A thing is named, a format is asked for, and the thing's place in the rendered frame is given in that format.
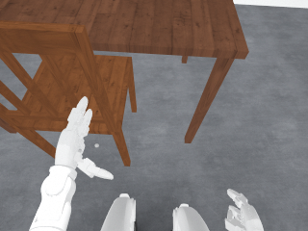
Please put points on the robot right hand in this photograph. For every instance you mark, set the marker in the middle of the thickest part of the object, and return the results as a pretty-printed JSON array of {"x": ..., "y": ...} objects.
[{"x": 245, "y": 219}]

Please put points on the table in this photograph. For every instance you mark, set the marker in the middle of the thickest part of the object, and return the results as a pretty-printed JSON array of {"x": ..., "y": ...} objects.
[{"x": 187, "y": 28}]

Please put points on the left robot forearm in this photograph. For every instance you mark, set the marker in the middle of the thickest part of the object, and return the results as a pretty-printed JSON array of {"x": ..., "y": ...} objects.
[{"x": 57, "y": 190}]

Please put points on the robot left thigh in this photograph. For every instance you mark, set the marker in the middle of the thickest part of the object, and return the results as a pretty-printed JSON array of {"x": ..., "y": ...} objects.
[{"x": 120, "y": 215}]

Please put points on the chair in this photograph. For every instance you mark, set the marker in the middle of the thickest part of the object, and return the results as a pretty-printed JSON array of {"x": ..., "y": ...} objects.
[{"x": 69, "y": 70}]

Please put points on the robot left hand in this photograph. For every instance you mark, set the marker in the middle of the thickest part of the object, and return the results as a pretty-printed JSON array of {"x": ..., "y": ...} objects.
[{"x": 72, "y": 139}]

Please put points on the robot thigh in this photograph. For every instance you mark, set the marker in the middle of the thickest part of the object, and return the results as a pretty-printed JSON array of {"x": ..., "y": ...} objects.
[
  {"x": 187, "y": 218},
  {"x": 120, "y": 215}
]

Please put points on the robot right thigh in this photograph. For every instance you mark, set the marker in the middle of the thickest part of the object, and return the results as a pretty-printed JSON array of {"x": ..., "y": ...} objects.
[{"x": 187, "y": 218}]

